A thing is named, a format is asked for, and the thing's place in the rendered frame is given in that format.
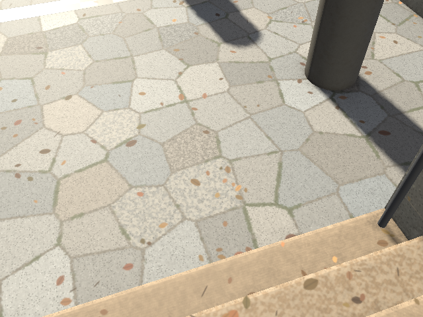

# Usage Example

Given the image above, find stairs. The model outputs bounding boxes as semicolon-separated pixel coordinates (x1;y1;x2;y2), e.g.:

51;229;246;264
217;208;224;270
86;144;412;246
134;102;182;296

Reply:
43;208;423;317

